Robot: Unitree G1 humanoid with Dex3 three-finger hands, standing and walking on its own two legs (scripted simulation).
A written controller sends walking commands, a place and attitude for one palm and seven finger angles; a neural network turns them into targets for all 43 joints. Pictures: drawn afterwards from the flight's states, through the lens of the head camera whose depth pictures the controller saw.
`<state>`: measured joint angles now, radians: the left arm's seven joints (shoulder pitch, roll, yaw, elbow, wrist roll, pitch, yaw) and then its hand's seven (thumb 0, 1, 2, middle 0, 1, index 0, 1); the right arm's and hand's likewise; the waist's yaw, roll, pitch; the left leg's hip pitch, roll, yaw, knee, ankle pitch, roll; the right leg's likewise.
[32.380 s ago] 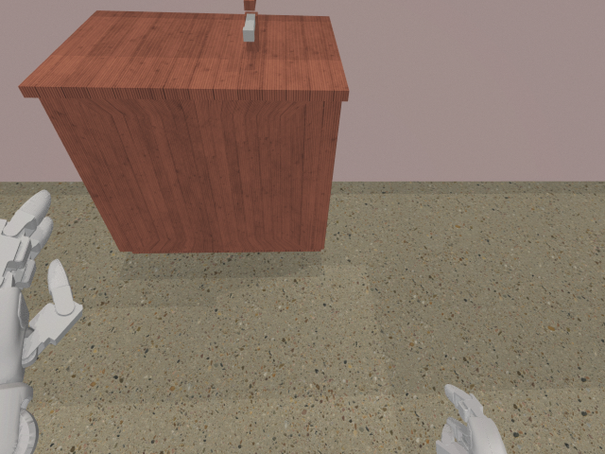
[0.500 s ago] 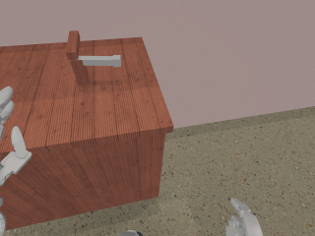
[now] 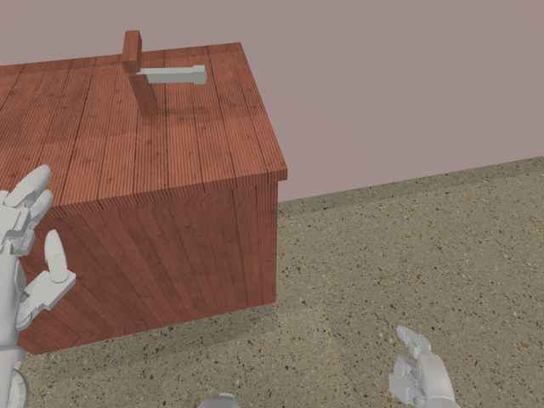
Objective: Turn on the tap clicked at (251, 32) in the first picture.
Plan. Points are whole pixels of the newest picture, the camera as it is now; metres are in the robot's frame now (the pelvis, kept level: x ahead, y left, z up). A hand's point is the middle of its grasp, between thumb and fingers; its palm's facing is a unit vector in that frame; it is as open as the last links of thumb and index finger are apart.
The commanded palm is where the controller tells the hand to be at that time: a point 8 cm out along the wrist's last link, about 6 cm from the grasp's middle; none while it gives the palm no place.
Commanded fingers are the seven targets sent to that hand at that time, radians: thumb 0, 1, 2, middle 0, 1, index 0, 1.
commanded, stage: stop stepping back and stand still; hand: left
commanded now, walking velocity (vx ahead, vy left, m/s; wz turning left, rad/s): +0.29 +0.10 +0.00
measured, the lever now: (199, 74) +0.71 +0.22 +0.12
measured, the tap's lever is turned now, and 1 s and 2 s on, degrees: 80 80 80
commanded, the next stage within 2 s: stand and check the lever's angle in 0.96 s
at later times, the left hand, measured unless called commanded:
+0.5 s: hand out of the picture +0.11 +0.25 +0.18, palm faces +0.52 -0.78 -0.35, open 7.4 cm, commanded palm +0.05 +0.28 +0.18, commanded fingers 0.00 0.90 0.90 -0.20 -0.30 -0.20 -0.30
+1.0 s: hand (29, 390) +0.11 +0.21 +0.17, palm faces +0.46 -0.79 -0.41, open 7.4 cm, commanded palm +0.05 +0.26 +0.18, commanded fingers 0.00 0.90 0.90 -0.20 -0.30 -0.20 -0.30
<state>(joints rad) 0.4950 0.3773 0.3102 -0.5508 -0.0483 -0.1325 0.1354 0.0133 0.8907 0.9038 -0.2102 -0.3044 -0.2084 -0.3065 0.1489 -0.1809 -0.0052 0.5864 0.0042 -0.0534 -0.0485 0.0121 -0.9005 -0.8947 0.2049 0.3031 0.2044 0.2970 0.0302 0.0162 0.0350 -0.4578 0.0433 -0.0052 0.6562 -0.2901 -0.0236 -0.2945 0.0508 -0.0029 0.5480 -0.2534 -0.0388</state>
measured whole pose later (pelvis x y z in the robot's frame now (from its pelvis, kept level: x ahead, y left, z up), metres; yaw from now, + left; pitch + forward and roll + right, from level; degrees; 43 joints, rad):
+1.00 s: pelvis -0.08 -0.04 +0.01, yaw +6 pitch -3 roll +3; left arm 0.49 0.35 0.31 -0.47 -0.05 -0.16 0.15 0.01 0.89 0.90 -0.21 -0.30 -0.21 -0.31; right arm 0.19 -0.23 -0.03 0.62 0.02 -0.07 -0.05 0.02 -0.90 -0.89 0.20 0.30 0.20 0.30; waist 0.00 -0.01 0.08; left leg -0.28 0.00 0.04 0.60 -0.28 0.01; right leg -0.23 -0.01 -0.03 0.51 -0.22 -0.05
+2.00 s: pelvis -0.05 +0.00 +0.01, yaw +4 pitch -1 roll -1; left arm 0.47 0.35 0.30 -0.46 -0.06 -0.12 0.16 0.01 0.89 0.90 -0.21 -0.30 -0.21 -0.31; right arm 0.17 -0.20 -0.01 0.61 0.01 -0.05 -0.07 0.01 -0.90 -0.89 0.20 0.30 0.20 0.30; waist 0.01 0.02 0.01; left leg -0.20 0.02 0.05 0.46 -0.24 0.01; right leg -0.19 0.02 0.00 0.41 -0.20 0.00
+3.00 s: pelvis -0.06 +0.00 +0.01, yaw +4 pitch -1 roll -1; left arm 0.47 0.34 0.30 -0.45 -0.06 -0.11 0.16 0.01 0.89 0.90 -0.21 -0.30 -0.21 -0.31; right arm 0.17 -0.20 0.00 0.61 0.00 -0.05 -0.07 0.01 -0.90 -0.89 0.20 0.30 0.20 0.30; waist 0.02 0.03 0.01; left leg -0.20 0.03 0.05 0.44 -0.22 0.01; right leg -0.18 0.02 0.00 0.38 -0.18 0.00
